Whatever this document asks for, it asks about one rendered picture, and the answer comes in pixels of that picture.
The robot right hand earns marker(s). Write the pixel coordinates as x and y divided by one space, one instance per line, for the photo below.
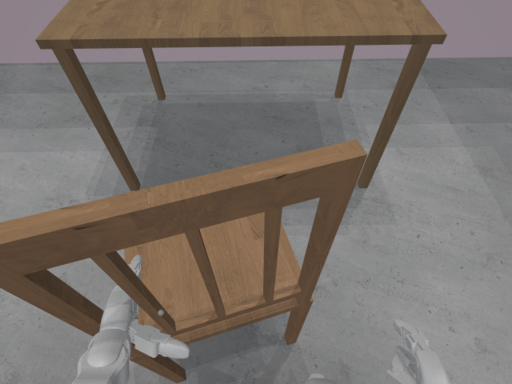
425 366

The robot left forearm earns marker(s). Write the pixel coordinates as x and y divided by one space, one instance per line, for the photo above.
107 359

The robot left hand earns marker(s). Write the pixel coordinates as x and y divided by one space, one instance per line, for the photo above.
119 313

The table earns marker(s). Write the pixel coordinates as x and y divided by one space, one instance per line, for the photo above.
147 24

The right robot shin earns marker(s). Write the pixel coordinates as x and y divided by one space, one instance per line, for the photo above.
316 376

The chair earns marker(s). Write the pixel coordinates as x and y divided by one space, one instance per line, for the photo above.
215 256

